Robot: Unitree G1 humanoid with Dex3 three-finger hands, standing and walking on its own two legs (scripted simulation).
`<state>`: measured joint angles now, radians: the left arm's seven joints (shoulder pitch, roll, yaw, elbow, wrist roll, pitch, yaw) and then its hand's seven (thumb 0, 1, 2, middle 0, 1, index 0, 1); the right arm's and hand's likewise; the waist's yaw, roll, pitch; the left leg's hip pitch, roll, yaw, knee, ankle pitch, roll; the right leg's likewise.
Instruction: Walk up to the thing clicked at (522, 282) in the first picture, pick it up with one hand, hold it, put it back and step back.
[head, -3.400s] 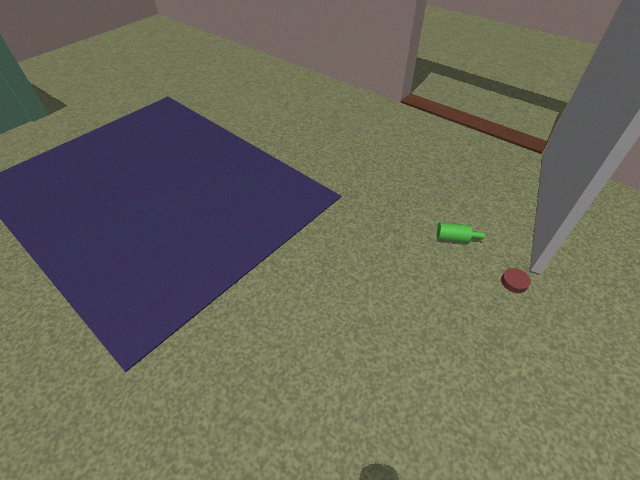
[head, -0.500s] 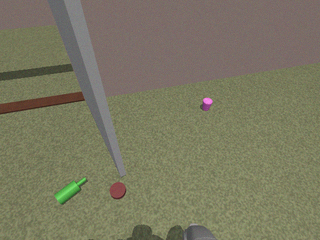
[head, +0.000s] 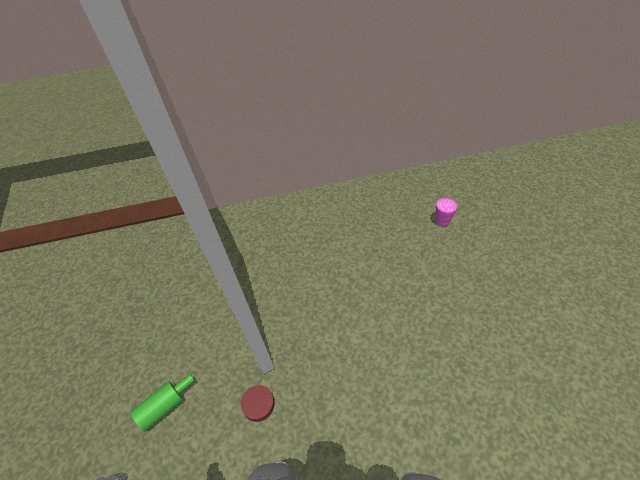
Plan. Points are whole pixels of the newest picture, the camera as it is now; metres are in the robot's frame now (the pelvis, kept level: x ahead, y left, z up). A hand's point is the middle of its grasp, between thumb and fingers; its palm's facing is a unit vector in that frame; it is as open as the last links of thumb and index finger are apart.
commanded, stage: walk up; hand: left
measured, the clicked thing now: (257, 403) +0.42 +0.28 -0.74
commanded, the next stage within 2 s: stand in 1.42 s
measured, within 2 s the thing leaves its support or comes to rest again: neither
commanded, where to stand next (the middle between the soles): +0.05 +0.02 m, yaw +1 degrees
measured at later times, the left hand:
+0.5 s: hand out of the picture +0.07 +0.29 -0.13, palm faces +0.02 -0.92 -0.38, open 7.4 cm
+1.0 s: hand out of the picture +0.13 +0.27 -0.12, palm faces -0.02 -0.94 -0.34, open 7.4 cm
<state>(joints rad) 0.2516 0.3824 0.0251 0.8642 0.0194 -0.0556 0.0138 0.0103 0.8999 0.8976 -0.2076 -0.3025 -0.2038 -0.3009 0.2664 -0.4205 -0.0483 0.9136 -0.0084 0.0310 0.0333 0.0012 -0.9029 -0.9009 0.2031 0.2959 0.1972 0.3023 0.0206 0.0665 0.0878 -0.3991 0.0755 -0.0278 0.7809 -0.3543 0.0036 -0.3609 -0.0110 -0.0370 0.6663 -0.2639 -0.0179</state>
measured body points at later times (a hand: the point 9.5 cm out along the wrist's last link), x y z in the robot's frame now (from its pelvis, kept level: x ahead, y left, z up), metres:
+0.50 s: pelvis +0.02 +0.02 +0.02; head +0.03 +0.01 +0.46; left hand +0.07 +0.33 -0.11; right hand +0.15 -0.27 -0.11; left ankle +0.04 +0.16 -0.72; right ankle +0.04 -0.11 -0.72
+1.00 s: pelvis +0.03 +0.02 +0.03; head +0.03 +0.02 +0.48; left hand +0.13 +0.32 -0.10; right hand +0.09 -0.28 -0.11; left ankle +0.04 +0.16 -0.72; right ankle +0.04 -0.11 -0.72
